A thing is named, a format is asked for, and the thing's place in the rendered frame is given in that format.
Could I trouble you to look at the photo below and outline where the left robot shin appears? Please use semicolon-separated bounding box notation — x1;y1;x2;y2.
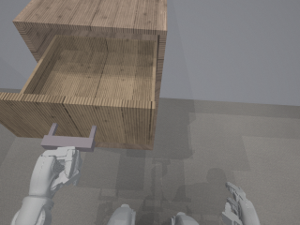
121;204;130;208

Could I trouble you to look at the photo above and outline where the drawer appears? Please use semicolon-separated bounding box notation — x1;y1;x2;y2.
0;35;158;145

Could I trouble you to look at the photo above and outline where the handle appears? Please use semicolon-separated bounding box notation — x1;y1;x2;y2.
40;123;98;153

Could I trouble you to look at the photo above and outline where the right robot hand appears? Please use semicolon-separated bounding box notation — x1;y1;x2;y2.
222;181;261;225

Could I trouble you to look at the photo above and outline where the robot right thigh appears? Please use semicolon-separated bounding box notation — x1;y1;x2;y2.
169;215;199;225

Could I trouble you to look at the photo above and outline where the cabinet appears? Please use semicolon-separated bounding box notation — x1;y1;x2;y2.
12;0;168;151

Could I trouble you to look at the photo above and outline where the left robot forearm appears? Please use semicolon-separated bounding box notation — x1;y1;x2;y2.
10;195;54;225

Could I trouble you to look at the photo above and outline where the left robot hand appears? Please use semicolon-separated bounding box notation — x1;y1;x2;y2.
28;146;83;199

